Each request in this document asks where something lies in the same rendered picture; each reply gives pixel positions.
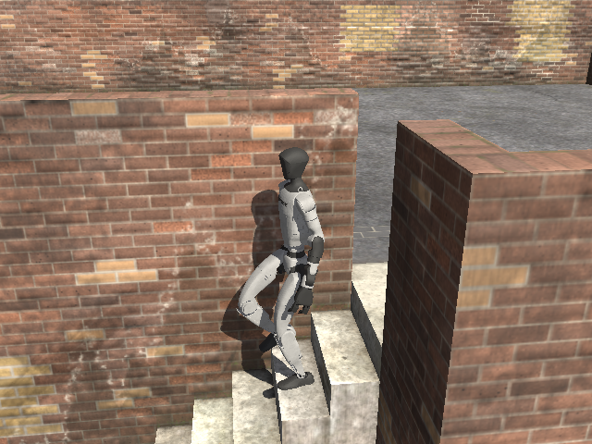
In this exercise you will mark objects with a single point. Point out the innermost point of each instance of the stairs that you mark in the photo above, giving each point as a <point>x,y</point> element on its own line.
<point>340,407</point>

